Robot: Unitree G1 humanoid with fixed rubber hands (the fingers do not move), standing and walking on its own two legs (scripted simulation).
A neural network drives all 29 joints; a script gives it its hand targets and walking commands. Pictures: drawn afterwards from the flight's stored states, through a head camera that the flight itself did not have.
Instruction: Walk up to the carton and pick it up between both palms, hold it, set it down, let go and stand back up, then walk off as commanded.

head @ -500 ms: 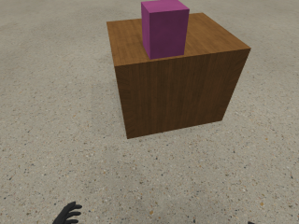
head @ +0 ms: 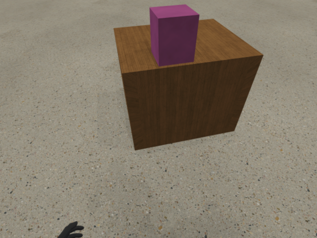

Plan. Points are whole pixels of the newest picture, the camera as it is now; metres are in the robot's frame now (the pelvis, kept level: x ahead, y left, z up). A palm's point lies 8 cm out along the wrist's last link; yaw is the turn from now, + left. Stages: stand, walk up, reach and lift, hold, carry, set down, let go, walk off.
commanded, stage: stand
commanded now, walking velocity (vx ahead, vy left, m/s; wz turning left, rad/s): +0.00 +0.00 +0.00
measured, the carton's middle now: (172, 35) +1.15 -0.02 +0.06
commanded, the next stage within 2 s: walk up in 0.92 s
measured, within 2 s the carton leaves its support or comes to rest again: neither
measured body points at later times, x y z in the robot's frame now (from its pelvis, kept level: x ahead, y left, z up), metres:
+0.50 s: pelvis -0.01 +0.00 +0.00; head -0.03 +0.00 +0.45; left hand +0.13 +0.28 -0.09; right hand +0.10 -0.28 -0.12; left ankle +0.02 +0.12 -0.72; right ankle +0.02 -0.12 -0.72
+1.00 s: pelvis -0.01 +0.00 +0.01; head -0.02 +0.00 +0.46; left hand +0.11 +0.28 -0.09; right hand +0.09 -0.28 -0.12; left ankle +0.02 +0.12 -0.72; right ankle +0.02 -0.12 -0.72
